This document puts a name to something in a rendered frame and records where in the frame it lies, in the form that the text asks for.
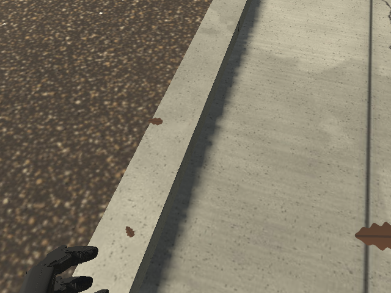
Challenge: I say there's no robot left hand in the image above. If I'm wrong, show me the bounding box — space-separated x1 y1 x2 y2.
19 245 109 293

